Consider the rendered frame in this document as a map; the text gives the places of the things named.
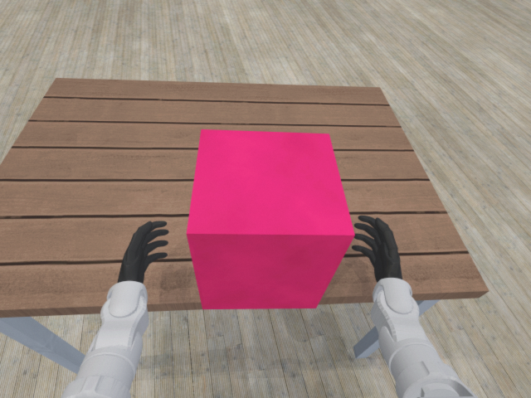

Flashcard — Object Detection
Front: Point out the table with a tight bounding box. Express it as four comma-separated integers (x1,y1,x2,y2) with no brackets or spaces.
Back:
0,78,489,374

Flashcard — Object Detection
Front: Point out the robot left forearm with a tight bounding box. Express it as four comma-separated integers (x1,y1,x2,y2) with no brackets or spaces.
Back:
61,281,149,398

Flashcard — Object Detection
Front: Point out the left robot hand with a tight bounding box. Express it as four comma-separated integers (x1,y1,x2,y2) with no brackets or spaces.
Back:
118,221,168,283

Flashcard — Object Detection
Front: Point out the right robot hand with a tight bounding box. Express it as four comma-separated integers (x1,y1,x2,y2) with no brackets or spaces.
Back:
352,216,402,282

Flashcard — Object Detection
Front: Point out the robot right forearm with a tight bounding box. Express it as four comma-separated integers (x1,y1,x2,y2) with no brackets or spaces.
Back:
371,278,478,398

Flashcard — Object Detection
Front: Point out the carton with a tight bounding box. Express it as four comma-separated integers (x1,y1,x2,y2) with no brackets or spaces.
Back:
187,129,355,309

